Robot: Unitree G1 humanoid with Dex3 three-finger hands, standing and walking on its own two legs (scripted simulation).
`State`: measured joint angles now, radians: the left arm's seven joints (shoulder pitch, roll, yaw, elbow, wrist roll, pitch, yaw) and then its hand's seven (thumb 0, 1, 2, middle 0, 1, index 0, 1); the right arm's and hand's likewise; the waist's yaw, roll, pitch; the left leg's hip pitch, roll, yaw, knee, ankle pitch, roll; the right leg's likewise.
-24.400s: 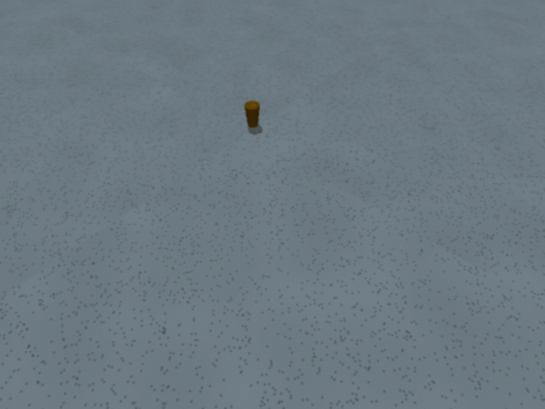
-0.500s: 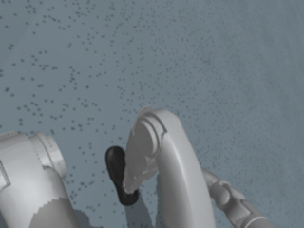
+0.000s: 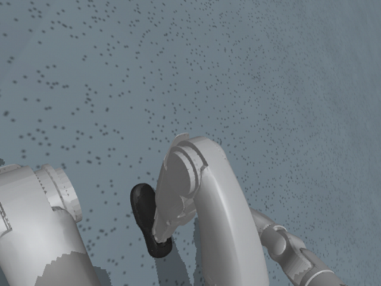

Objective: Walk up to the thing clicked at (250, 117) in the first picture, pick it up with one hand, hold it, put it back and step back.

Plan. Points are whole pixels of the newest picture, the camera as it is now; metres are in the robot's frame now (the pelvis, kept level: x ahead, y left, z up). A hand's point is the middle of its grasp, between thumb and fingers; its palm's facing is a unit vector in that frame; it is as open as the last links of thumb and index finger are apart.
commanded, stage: withdraw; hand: left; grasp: from the side
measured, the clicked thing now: out of the picture +0.44 +0.30 -0.22
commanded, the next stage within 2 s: rise in 0.38 s
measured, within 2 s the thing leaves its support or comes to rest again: rests again in 0.34 s
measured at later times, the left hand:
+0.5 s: hand out of the picture +0.41 +0.37 -0.09, palm faces +0.39 -0.92 -0.04, open 17.4 cm
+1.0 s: hand out of the picture +0.30 +0.38 +0.03, palm faces +0.31 -0.82 -0.48, open 17.1 cm
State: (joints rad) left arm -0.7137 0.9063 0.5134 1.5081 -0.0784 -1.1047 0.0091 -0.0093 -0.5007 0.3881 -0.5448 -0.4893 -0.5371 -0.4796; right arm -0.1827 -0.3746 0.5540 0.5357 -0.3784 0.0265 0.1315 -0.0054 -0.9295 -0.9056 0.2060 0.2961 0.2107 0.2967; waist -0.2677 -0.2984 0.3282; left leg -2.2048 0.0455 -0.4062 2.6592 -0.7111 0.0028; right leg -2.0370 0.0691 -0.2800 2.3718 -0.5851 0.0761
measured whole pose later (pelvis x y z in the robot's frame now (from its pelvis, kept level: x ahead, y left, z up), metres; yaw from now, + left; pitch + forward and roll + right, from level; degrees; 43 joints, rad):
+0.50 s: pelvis +0.00 +0.00 +0.01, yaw +2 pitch +17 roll -17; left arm -0.63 0.83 0.49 1.15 -0.13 -0.84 -0.17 -0.01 -0.60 0.10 -0.09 -0.08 -0.10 -0.07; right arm -0.05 -0.36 0.39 0.58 -0.25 0.06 0.11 0.00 -0.91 -0.90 0.21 0.30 0.21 0.30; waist -0.19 -0.19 0.17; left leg -2.24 0.05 -0.32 2.59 -0.69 0.03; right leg -2.07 0.04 -0.23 2.35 -0.61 0.06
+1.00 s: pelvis +0.02 -0.01 +0.11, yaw +11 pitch +32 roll -7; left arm -0.32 0.58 0.36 0.64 0.08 -0.15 -0.02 -0.01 -0.48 0.10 -0.07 -0.07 -0.07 -0.07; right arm 0.10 -0.27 0.03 0.59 0.01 0.16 0.04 0.00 -0.91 -0.91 0.20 0.30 0.21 0.30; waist -0.05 0.00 -0.11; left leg -2.10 0.06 -0.09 2.19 -0.66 0.02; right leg -2.04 -0.01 -0.06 2.11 -0.63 0.03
